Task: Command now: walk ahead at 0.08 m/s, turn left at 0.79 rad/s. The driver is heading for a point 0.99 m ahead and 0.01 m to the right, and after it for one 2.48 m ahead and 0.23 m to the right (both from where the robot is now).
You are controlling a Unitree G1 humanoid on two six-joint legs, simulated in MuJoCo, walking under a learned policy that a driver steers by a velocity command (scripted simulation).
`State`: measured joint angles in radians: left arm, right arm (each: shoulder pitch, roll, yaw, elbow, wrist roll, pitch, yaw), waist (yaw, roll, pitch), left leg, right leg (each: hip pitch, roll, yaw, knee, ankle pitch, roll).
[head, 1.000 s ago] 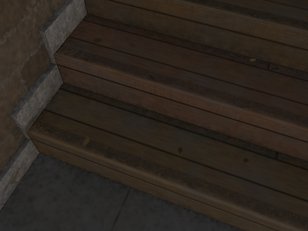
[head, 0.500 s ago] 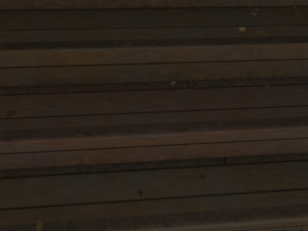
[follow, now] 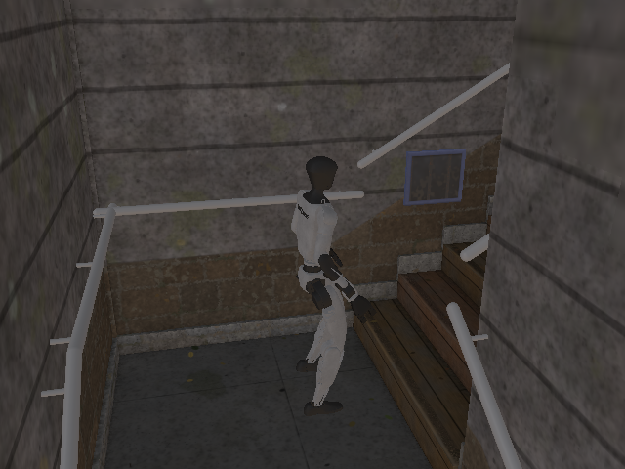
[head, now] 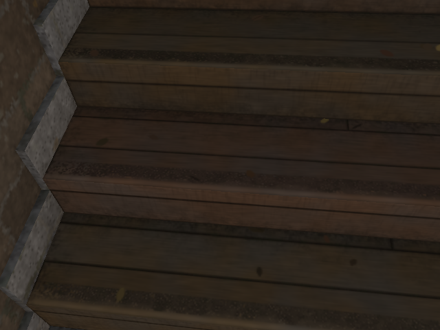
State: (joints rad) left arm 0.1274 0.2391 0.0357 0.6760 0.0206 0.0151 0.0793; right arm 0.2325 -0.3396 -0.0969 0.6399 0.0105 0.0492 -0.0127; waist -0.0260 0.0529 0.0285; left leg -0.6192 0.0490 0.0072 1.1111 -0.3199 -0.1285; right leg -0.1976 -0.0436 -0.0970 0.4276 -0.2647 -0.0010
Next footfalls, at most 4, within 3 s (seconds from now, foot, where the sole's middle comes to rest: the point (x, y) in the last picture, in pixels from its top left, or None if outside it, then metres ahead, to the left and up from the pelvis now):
0.18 left None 0.04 0.14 -0.78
0.68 right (221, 290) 0.52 0.05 -0.60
1.10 left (165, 140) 0.91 0.19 -0.43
1.50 right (297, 35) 1.14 -0.21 -0.26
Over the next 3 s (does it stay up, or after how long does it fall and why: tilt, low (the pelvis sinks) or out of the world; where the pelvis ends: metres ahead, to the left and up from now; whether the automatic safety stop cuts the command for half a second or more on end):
stays up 2.22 -0.24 1.11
